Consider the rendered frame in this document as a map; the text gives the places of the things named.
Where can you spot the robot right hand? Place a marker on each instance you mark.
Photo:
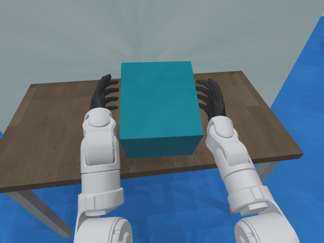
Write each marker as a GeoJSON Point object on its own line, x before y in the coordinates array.
{"type": "Point", "coordinates": [215, 104]}

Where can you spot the robot left hand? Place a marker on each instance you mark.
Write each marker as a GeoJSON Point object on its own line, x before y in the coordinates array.
{"type": "Point", "coordinates": [98, 98]}

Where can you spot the right robot upper arm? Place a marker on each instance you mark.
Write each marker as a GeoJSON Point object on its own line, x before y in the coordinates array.
{"type": "Point", "coordinates": [265, 228]}

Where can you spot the carton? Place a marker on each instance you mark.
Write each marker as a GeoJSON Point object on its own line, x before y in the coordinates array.
{"type": "Point", "coordinates": [159, 111]}

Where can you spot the left robot upper arm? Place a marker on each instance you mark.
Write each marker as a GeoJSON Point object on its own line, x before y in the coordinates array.
{"type": "Point", "coordinates": [105, 230]}

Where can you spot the table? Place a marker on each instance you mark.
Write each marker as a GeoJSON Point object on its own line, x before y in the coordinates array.
{"type": "Point", "coordinates": [41, 145]}

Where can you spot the left robot forearm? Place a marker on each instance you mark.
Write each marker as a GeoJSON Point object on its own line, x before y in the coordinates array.
{"type": "Point", "coordinates": [99, 157]}

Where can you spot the right robot forearm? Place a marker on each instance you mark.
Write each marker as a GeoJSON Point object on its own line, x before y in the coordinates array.
{"type": "Point", "coordinates": [247, 195]}

